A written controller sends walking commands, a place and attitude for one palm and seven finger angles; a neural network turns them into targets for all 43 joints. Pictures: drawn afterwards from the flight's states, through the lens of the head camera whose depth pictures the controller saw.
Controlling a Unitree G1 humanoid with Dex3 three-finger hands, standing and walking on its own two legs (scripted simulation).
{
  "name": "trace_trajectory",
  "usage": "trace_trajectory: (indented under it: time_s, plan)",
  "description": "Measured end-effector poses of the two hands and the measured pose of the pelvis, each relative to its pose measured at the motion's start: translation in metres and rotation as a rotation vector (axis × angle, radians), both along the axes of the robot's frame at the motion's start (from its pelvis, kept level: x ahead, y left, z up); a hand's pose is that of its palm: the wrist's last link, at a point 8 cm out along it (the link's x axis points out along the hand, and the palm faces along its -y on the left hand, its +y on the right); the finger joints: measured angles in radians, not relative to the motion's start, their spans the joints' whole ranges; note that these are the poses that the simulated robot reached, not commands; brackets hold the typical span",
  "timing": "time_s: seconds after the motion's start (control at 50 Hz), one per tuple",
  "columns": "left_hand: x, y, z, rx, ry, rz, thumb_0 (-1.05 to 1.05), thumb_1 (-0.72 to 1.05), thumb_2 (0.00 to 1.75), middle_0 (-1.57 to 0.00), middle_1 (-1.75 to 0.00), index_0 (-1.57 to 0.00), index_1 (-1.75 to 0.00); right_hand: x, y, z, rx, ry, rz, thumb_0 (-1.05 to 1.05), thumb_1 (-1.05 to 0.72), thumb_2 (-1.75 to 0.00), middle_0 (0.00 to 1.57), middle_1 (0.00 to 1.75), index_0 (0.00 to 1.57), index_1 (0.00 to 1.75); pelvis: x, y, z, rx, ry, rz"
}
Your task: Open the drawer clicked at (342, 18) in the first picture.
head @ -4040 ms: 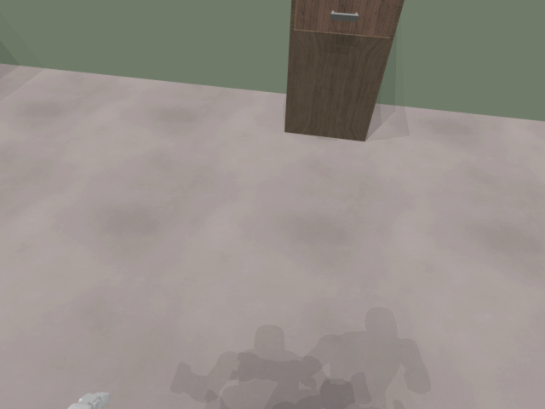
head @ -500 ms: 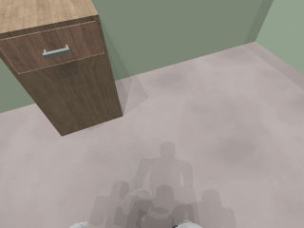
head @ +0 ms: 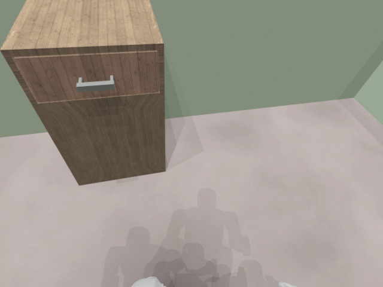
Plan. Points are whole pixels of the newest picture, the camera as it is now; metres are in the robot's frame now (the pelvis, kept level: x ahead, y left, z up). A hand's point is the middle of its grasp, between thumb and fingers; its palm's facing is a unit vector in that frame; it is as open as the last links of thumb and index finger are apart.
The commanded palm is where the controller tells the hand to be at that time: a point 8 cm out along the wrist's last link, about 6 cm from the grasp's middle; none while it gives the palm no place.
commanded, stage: turn to face it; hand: left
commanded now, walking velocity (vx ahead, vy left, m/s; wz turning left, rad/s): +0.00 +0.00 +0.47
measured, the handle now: (96, 82) +0.74 +0.40 -0.05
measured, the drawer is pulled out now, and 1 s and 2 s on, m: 0.00 0.00 0.00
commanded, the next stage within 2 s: take the last steps up to it in 0.48 s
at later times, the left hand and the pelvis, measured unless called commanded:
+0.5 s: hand out of the picture +0.09 +0.15 -0.14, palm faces +0.23 -0.94 -0.25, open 7.4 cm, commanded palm none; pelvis +0.04 -0.05 +0.01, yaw +12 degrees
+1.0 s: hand out of the picture +0.01 +0.19 -0.15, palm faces +0.36 -0.91 -0.19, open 7.4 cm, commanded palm none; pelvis +0.07 +0.01 +0.02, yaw +19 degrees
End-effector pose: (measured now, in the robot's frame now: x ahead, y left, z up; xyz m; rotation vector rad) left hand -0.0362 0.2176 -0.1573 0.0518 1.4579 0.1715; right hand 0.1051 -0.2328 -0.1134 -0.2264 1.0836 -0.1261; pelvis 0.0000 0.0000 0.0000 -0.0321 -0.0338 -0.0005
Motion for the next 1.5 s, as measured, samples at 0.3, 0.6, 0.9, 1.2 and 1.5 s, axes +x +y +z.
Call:
trace_trajectory:
  time_s: [0.3, 0.6, 0.9, 1.2, 1.5]
  plan:
    - [0.123, 0.016, 0.042, 0.122, -0.269, 0.029, 0.00, 0.91, 0.90, -0.20, -0.30, -0.19, -0.30, 0.001, -0.016, -0.007, 0.029, 0.152, 0.002, 0.00, -0.92, -0.90, 0.21, 0.30, 0.20, 0.30, 0.032, -0.016, 0.015, 0.019, 0.027, 0.122]
    - [0.080, -0.027, 0.052, 0.151, -0.228, 0.154, 0.00, 0.92, 0.90, -0.20, -0.30, -0.20, -0.30, 0.033, -0.048, -0.013, 0.029, 0.221, 0.118, 0.01, -0.91, -0.90, 0.20, 0.30, 0.19, 0.30, 0.041, -0.049, 0.019, 0.051, 0.029, 0.256]
    - [-0.014, 0.005, 0.026, 0.056, 0.005, 0.292, 0.01, 0.91, 0.90, -0.20, -0.30, -0.20, -0.30, 0.064, 0.022, 0.006, -0.014, 0.136, 0.261, 0.00, -0.91, -0.90, 0.20, 0.30, 0.20, 0.30, 0.051, -0.003, 0.019, 0.020, 0.025, 0.319]
    - [0.161, 0.020, 0.028, 0.104, -0.218, 0.201, 0.00, 0.91, 0.90, -0.20, -0.30, -0.20, -0.30, 0.027, 0.007, -0.031, 0.035, 0.458, 0.129, 0.00, -0.91, -0.90, 0.21, 0.30, 0.20, 0.30, 0.139, -0.002, 0.002, 0.049, 0.017, 0.321]
    - [0.174, 0.019, 0.032, 0.057, -0.110, 0.302, 0.00, 0.93, 0.90, -0.20, -0.30, -0.20, -0.30, 0.227, 0.056, -0.002, 0.028, 0.168, 0.257, 0.00, -0.91, -0.90, 0.20, 0.30, 0.19, 0.30, 0.213, 0.027, 0.021, 0.009, 0.019, 0.350]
